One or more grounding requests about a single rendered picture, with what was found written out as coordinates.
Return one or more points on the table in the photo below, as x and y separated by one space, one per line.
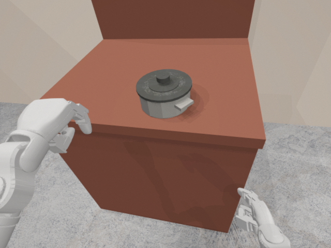
185 169

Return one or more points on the robot right forearm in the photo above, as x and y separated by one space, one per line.
271 236

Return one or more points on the lid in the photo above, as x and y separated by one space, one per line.
177 87

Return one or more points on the left robot hand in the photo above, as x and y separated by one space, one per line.
48 117

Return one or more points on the right robot hand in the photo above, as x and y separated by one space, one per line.
259 214

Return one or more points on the knob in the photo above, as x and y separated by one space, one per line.
163 77

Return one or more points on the robot left forearm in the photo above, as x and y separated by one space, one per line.
20 159

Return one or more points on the pot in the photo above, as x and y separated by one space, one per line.
168 109

